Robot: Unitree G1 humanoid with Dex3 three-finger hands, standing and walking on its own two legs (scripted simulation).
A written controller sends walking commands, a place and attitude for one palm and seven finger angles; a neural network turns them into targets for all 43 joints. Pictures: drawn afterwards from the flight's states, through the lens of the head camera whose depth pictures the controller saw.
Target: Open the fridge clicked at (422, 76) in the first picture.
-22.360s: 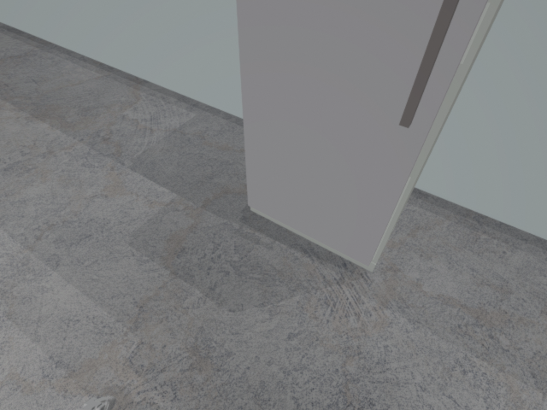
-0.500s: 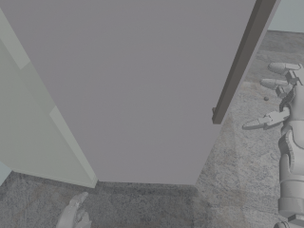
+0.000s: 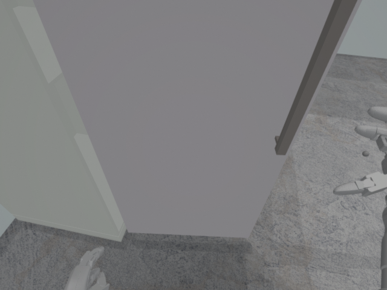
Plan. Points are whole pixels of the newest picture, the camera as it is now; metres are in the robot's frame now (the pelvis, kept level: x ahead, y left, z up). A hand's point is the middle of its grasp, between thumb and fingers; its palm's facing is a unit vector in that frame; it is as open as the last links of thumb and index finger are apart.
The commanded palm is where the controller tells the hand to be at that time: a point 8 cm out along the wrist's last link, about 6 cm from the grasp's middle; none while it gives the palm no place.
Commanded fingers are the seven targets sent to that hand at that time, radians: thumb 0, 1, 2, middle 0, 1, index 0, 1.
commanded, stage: slip the hand off the handle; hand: right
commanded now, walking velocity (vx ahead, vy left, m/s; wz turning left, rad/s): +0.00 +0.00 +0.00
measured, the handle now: (304, 83) +0.49 -0.22 +0.21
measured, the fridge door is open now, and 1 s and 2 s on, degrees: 81 81 81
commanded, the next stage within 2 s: draw the hand back to the body in 0.24 s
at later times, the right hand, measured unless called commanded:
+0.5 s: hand (367, 168) +0.29 -0.28 +0.17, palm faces +0.15 +0.99 -0.04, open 14.7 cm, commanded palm +0.24 -0.32 +0.19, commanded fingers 0.00 0.55 -0.20 0.25 1.15 0.25 1.15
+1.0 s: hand out of the picture +0.24 -0.30 +0.18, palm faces +0.39 +0.90 -0.21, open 14.0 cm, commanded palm +0.19 -0.32 +0.19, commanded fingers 0.00 0.08 -0.43 0.23 0.87 0.23 0.87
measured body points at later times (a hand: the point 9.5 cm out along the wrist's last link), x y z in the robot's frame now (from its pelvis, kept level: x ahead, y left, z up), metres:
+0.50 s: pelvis +0.02 +0.00 +0.00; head +0.00 +0.01 +0.45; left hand +0.20 +0.23 -0.07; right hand +0.28 -0.33 +0.18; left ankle +0.01 +0.10 -0.73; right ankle +0.01 -0.11 -0.73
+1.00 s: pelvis +0.01 -0.02 +0.01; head -0.02 -0.01 +0.46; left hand +0.22 +0.18 -0.04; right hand +0.21 -0.34 +0.19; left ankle +0.01 +0.10 -0.73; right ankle +0.01 -0.11 -0.73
